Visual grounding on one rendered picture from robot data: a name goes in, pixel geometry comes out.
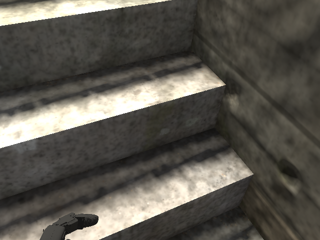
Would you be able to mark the robot left hand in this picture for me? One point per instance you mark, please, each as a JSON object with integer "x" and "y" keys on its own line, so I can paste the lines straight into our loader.
{"x": 68, "y": 224}

